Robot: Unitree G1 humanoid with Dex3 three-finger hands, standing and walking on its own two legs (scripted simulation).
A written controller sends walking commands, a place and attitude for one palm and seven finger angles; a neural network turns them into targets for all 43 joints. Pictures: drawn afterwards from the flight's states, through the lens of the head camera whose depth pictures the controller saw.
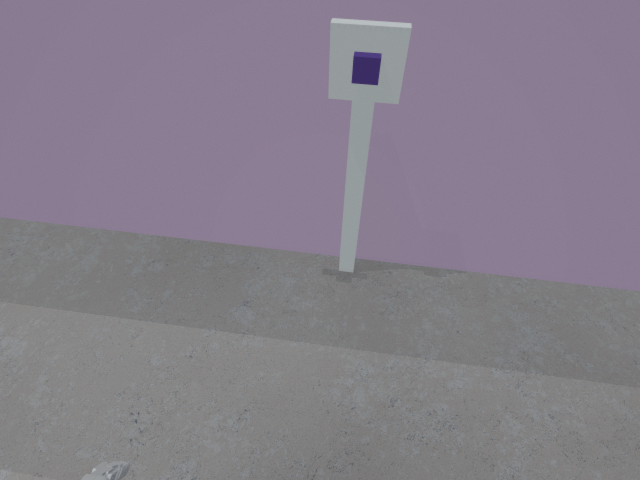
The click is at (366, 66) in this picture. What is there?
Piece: button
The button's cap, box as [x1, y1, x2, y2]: [352, 52, 381, 84]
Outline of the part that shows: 354,52 352,82 377,84 381,53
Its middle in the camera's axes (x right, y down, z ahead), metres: +0.11 -0.40 +0.91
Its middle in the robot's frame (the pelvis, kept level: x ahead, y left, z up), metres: +0.97 -0.06 +0.08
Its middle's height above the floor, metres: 0.85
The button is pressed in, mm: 0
